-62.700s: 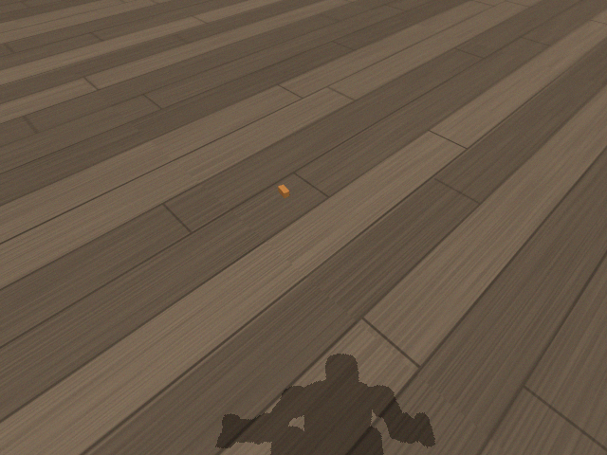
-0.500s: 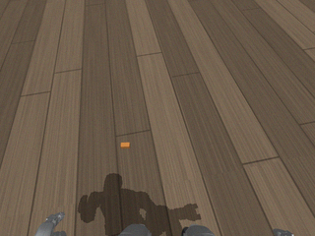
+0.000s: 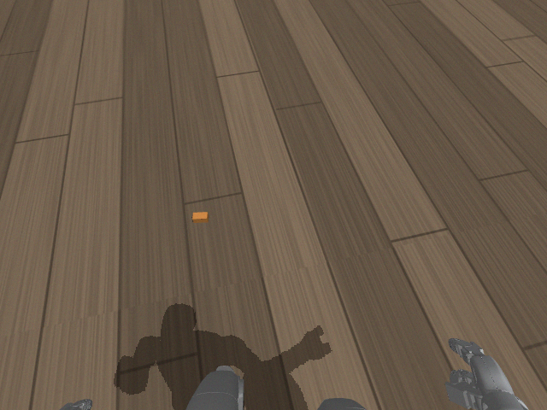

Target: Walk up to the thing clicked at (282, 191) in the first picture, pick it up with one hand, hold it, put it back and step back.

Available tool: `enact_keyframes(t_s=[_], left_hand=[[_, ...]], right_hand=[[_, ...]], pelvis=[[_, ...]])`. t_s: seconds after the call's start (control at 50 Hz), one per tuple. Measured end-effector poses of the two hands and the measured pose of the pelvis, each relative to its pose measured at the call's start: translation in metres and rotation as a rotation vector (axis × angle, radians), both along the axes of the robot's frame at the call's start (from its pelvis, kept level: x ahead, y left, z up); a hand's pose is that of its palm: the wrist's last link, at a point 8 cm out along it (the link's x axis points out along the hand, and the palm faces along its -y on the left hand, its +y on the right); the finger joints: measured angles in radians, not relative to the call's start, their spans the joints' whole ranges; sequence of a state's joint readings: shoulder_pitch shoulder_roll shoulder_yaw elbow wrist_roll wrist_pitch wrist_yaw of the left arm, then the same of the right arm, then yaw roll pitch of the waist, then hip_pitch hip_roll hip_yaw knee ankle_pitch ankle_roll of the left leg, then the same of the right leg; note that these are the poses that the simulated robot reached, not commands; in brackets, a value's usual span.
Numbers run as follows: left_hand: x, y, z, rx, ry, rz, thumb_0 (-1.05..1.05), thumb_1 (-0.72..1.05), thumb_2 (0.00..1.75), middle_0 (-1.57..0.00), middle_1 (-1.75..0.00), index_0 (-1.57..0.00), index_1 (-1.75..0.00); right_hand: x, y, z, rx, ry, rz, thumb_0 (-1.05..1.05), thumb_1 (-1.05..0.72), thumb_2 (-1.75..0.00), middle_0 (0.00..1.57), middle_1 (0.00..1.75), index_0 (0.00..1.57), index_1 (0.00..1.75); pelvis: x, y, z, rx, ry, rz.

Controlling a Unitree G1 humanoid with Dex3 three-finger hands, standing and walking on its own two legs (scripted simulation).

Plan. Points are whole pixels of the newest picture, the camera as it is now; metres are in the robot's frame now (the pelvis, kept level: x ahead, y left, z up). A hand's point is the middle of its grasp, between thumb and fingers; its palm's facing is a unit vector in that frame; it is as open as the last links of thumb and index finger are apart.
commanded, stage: step back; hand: left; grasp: from above
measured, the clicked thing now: (200, 217) +0.84 +0.34 -0.73
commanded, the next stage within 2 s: stand in 1.86 s
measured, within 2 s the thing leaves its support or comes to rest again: neither
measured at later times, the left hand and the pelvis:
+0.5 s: hand out of the picture -0.06 +0.26 -0.13, palm faces +0.10 -0.92 -0.37, open 7.4 cm; pelvis -0.17 -0.01 +0.01, yaw +7 degrees
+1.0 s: hand out of the picture -0.28 +0.22 -0.11, palm faces +0.08 -0.89 -0.46, open 7.4 cm; pelvis -0.30 -0.06 +0.02, yaw +4 degrees
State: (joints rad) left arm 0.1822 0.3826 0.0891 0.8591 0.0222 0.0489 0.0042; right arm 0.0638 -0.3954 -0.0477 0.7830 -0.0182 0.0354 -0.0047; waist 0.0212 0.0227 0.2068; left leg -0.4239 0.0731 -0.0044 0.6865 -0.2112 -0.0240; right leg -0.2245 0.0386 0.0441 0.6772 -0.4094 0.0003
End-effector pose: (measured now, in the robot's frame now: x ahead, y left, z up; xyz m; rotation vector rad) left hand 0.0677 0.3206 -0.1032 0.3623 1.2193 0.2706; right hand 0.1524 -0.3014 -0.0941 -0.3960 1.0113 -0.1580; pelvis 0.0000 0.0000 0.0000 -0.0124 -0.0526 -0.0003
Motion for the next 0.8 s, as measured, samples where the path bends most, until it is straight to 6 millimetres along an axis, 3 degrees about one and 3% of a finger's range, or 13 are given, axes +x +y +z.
enact_keyframes(t_s=[0.12, 0.24, 0.34, 0.42, 0.52, 0.62, 0.72, 0.8], left_hand=[[-0.052, -0.022, 0.026, 0.013, -0.002, 0.015, 0.01, 0.91, 0.9, -0.21, -0.3, -0.2, -0.3], [-0.066, -0.021, 0.04, 0.052, -0.065, 0.007, 0.01, 0.9, 0.9, -0.21, -0.3, -0.21, -0.3], [-0.08, -0.014, 0.03, 0.051, -0.151, 0.004, 0.01, 0.9, 0.9, -0.21, -0.3, -0.2, -0.3], [-0.108, -0.011, 0.011, 0.008, -0.165, 0.021, 0.0, 0.91, 0.9, -0.21, -0.3, -0.2, -0.3], [-0.155, -0.023, 0.008, -0.05, -0.113, 0.053, 0.01, 0.91, 0.9, -0.21, -0.3, -0.2, -0.3], [-0.211, -0.031, 0.004, -0.054, -0.062, 0.06, 0.01, 0.91, 0.9, -0.21, -0.3, -0.2, -0.3], [-0.269, -0.044, -0.003, -0.023, 0.018, 0.027, 0.01, 0.91, 0.9, -0.21, -0.3, -0.2, -0.3], [-0.316, -0.062, 0.004, -0.005, 0.053, 0.037, 0.01, 0.91, 0.9, -0.21, -0.3, -0.2, -0.3]], right_hand=[[-0.059, -0.016, -0.009, 0.041, 0.072, -0.052, 0.0, -0.9, -0.9, 0.2, 0.3, 0.2, 0.3], [-0.129, -0.024, -0.015, 0.026, 0.182, -0.048, 0.0, -0.9, -0.9, 0.2, 0.3, 0.2, 0.3], [-0.176, -0.017, -0.021, 0.001, 0.252, -0.008, 0.0, -0.9, -0.9, 0.2, 0.3, 0.2, 0.3], [-0.206, -0.007, -0.016, -0.009, 0.244, 0.006, 0.0, -0.9, -0.9, 0.2, 0.3, 0.2, 0.3], [-0.231, -0.008, 0.007, -0.026, 0.196, 0.017, 0.0, -0.9, -0.9, 0.2, 0.3, 0.2, 0.3], [-0.234, -0.02, 0.021, -0.043, 0.11, 0.031, 0.01, -0.9, -0.9, 0.2, 0.3, 0.2, 0.3], [-0.243, -0.039, 0.014, -0.021, 0.011, 0.043, 0.0, -0.9, -0.9, 0.2, 0.3, 0.2, 0.3], [-0.271, -0.057, -0.001, 0.01, 0.005, 0.008, 0.0, -0.9, -0.9, 0.2, 0.3, 0.2, 0.3]], pelvis=[[-0.033, -0.013, 0.013, 0.05, 0.002, 0.007], [-0.069, -0.017, 0.017, 0.049, 0.035, 0.051], [-0.109, -0.016, 0.008, 0.027, 0.028, 0.105], [-0.143, -0.013, 0.002, 0.062, -0.004, 0.103], [-0.173, -0.016, 0.015, -0.002, -0.003, 0.108], [-0.208, -0.027, 0.018, -0.005, 0.019, 0.071], [-0.249, -0.044, 0.006, 0.016, 0.022, 0.017], [-0.276, -0.056, 0.003, -0.021, -0.006, 0.025]])
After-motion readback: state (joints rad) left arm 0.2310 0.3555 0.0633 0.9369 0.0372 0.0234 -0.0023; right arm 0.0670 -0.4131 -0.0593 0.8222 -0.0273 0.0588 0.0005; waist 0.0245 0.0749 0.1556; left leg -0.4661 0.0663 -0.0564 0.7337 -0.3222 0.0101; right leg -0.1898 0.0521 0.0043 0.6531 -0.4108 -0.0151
